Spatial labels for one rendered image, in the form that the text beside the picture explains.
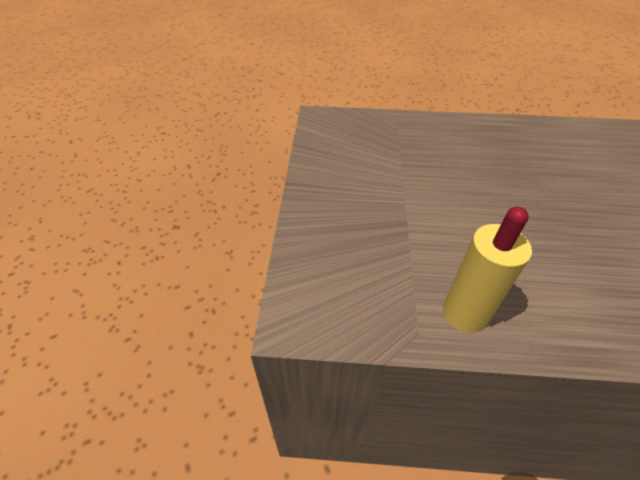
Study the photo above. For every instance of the bottle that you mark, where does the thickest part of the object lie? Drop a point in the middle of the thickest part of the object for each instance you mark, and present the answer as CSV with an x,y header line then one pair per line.
x,y
495,258

